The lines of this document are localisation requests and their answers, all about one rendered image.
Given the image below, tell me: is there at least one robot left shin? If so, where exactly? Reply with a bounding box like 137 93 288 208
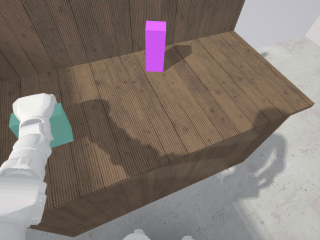
134 229 146 236

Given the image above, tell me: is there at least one sponge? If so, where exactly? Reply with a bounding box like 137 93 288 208
8 103 74 148

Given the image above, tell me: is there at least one table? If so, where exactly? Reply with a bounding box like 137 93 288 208
0 0 315 238

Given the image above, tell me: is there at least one left robot forearm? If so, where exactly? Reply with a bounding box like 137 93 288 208
0 115 52 182

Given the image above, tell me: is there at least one robot left upper arm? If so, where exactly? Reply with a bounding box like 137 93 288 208
0 176 47 240

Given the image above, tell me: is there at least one robot left hand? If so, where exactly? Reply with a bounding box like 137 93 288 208
12 93 57 141

